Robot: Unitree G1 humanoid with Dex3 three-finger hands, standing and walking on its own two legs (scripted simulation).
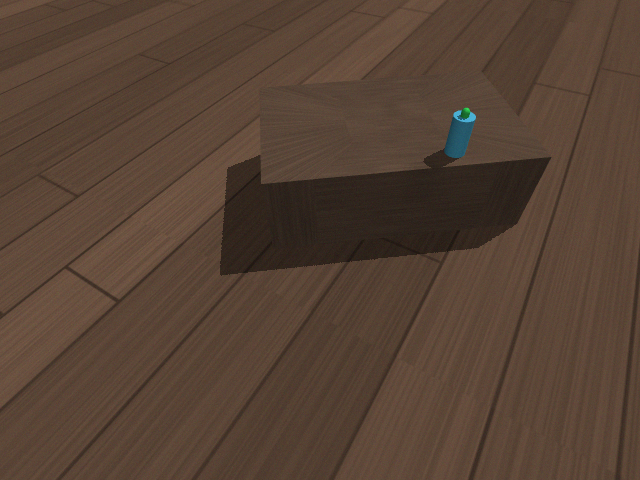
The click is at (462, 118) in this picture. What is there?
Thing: necked bottle
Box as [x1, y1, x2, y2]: [444, 108, 475, 157]
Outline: 468,108 456,111 453,115 444,149 445,153 449,156 460,157 464,154 475,119 474,114 470,112
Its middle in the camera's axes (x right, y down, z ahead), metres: +0.49 -0.39 +1.39
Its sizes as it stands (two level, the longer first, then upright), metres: 0.076 0.076 0.181
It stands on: a support 0.36 m high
